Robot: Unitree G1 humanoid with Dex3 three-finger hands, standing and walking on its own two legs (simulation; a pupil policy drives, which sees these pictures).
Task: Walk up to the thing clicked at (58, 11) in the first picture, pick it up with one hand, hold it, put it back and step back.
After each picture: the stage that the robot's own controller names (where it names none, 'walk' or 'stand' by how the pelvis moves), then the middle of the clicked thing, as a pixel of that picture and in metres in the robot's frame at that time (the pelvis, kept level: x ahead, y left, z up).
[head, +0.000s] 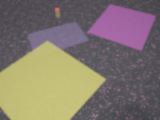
stand; (57, 12) +1.99 +0.36 -0.72
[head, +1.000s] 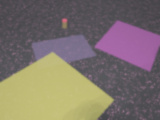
walk; (64, 23) +1.87 +0.17 -0.70
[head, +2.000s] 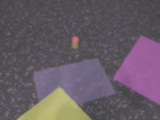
walk; (75, 42) +1.27 +0.05 -0.71
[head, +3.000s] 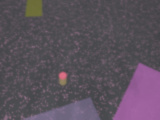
walk; (62, 78) +0.83 +0.14 -0.71
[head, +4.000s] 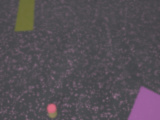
walk; (52, 111) +0.53 +0.21 -0.71
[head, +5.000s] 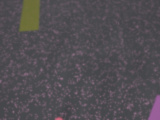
stand; out of the picture +0.37 +0.17 -0.70
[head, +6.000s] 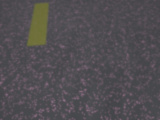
stand; out of the picture +0.33 +0.18 -0.72
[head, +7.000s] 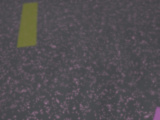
stand; out of the picture +0.31 +0.21 -0.72
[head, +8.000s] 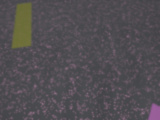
stand; out of the picture +0.31 +0.22 -0.72
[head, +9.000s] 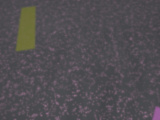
stand; out of the picture +0.32 +0.22 -0.73
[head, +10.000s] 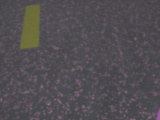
stand; out of the picture +0.32 +0.21 -0.73
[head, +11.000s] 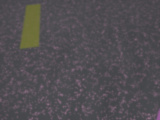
stand; out of the picture +0.31 +0.21 -0.73
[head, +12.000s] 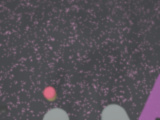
go down; (50, 94) +0.38 +0.18 -0.52
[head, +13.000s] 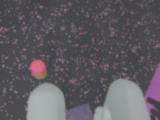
go down; (39, 70) +0.43 +0.19 -0.33
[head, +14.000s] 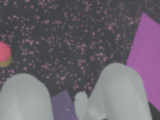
close in; (1, 55) +0.42 +0.22 -0.25
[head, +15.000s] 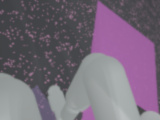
close; out of the picture +0.42 +0.25 -0.23
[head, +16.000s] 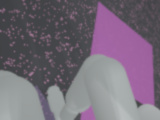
lift; out of the picture +0.39 +0.24 -0.23
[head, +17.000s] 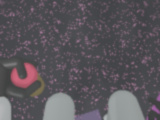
lift; (29, 81) +0.32 +0.19 -0.04
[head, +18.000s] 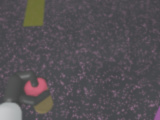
hold; (40, 96) +0.30 +0.17 -0.02
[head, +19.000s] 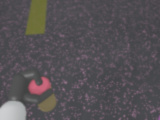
hold; (43, 94) +0.31 +0.16 -0.01
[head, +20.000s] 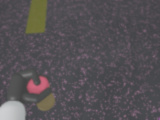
crouch; (42, 94) +0.32 +0.17 -0.02
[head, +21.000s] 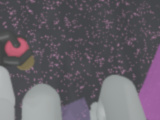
crouch; (21, 55) +0.43 +0.19 -0.12
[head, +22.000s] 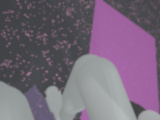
lower; out of the picture +0.43 +0.25 -0.23
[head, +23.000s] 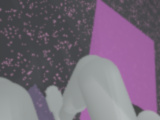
lower; out of the picture +0.42 +0.25 -0.24
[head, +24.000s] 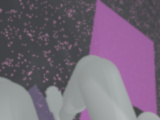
lower; out of the picture +0.42 +0.25 -0.23
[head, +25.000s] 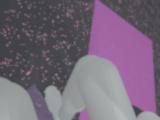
lower; out of the picture +0.42 +0.25 -0.23
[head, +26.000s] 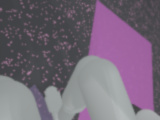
draw back; out of the picture +0.42 +0.25 -0.24
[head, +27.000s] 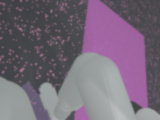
withdraw; out of the picture +0.40 +0.25 -0.23
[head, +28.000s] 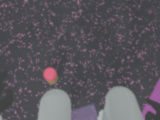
walk; (51, 76) +0.42 +0.17 -0.42
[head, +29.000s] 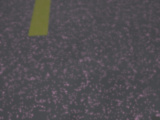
stand; out of the picture +0.34 +0.15 -0.66
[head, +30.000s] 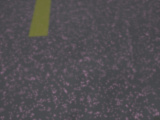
stand; out of the picture +0.35 +0.16 -0.67
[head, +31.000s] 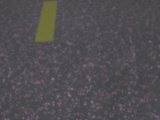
stand; out of the picture +0.36 +0.15 -0.70
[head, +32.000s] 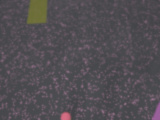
walk; (66, 119) +0.38 +0.13 -0.70
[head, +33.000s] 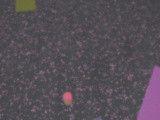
walk; (67, 98) +0.48 +0.12 -0.70
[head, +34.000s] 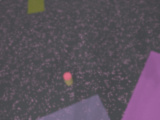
walk; (68, 79) +0.73 +0.22 -0.70
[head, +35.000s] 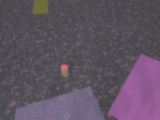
stand; (64, 70) +0.93 +0.20 -0.71
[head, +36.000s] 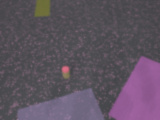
stand; (66, 72) +0.94 +0.19 -0.72
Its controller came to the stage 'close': yes
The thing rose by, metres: 0.70
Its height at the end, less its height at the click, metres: +0.00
